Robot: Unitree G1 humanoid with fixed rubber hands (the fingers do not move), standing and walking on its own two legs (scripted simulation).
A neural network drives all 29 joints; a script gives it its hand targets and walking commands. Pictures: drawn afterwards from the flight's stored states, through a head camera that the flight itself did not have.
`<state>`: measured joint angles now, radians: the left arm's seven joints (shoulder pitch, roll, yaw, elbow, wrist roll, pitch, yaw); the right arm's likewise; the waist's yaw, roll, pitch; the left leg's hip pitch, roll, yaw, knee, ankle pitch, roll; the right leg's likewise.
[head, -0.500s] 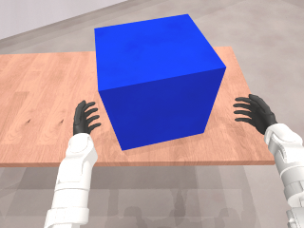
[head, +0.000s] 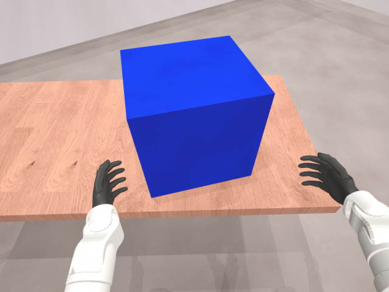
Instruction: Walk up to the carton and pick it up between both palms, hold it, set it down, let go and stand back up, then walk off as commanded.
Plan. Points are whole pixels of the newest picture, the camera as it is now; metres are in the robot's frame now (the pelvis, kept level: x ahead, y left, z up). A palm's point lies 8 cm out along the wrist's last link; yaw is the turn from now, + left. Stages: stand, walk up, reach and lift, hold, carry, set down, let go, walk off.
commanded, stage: set down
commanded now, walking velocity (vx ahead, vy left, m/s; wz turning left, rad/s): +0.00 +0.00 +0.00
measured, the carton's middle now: (190, 117) +0.51 +0.04 +0.07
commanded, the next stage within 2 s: none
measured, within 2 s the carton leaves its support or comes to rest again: neither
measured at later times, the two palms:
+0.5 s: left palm (103, 226) +0.23 +0.19 +0.04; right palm (358, 229) +0.25 -0.30 +0.03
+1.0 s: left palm (107, 226) +0.24 +0.19 +0.03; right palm (341, 230) +0.26 -0.27 +0.01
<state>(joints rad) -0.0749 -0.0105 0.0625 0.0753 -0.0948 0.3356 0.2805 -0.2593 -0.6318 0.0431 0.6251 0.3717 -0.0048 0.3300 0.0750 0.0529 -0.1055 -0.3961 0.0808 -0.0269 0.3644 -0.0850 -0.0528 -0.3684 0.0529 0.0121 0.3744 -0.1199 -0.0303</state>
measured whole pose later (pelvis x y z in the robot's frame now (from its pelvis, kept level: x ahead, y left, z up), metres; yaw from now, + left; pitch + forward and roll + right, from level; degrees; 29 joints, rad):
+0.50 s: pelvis +0.01 +0.00 +0.00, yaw +0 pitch +3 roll +0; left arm 0.22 -0.01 0.02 -0.07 -0.09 0.26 0.29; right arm 0.06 -0.63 0.04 0.46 0.39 -0.08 0.34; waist 0.02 0.04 -0.11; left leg -0.31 0.08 -0.03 0.36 -0.11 -0.05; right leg -0.29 0.05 0.01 0.38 -0.15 -0.03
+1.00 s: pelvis +0.03 +0.00 +0.00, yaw +0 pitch +3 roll +0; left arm 0.23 -0.01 0.02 -0.07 -0.06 0.31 0.23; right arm 0.10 -0.54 0.04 0.43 0.39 -0.04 0.30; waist 0.02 0.00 -0.08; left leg -0.28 0.07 -0.02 0.36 -0.14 -0.05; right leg -0.26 0.04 0.02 0.38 -0.18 -0.03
